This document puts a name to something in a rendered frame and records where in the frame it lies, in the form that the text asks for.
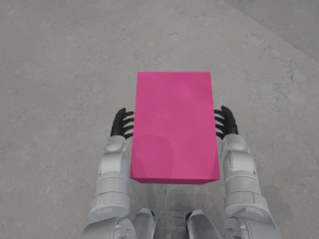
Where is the robot left upper arm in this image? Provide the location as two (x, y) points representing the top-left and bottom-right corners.
(80, 216), (137, 239)

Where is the robot left forearm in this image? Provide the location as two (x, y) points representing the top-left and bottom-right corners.
(80, 135), (131, 238)

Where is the robot right thigh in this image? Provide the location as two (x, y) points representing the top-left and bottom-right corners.
(186, 214), (222, 239)

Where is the left robot hand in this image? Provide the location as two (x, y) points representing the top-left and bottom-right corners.
(111, 108), (135, 139)

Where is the robot right foot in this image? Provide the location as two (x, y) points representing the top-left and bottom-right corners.
(185, 212), (192, 236)

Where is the carton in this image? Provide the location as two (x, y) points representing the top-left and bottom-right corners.
(130, 72), (220, 185)

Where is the robot right upper arm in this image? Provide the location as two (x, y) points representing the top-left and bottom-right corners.
(221, 215), (283, 239)

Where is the right robot hand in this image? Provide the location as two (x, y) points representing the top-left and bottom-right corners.
(213, 106), (238, 140)

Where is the robot right forearm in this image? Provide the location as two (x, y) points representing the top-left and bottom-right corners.
(220, 133), (280, 233)

